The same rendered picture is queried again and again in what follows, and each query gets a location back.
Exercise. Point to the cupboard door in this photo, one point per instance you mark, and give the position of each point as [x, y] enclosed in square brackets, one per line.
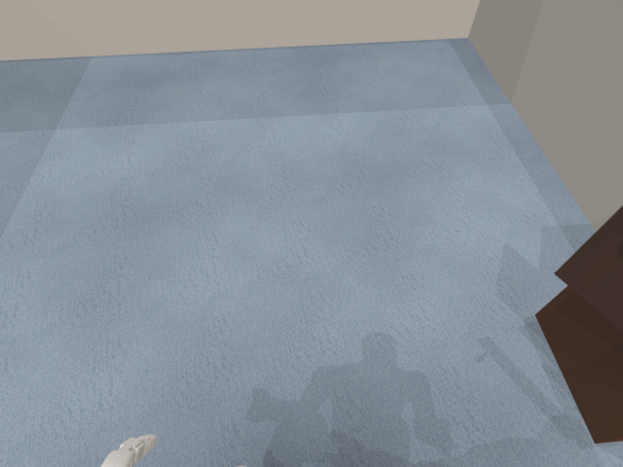
[595, 270]

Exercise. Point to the left robot hand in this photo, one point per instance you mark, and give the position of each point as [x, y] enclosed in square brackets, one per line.
[130, 451]

